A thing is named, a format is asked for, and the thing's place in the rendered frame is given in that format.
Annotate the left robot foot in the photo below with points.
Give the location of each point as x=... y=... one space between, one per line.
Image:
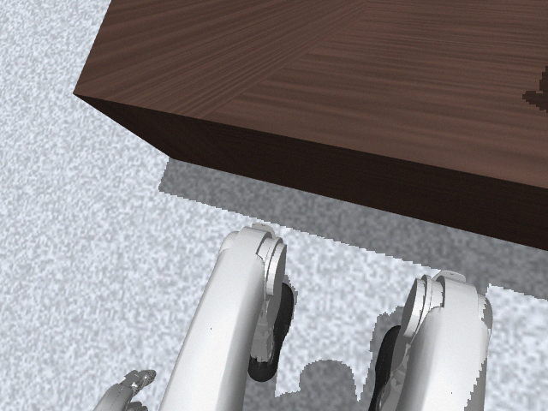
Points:
x=264 y=371

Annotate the right robot foot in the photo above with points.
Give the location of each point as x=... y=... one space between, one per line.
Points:
x=383 y=365

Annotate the left robot hand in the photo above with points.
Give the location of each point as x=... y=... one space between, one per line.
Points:
x=118 y=397

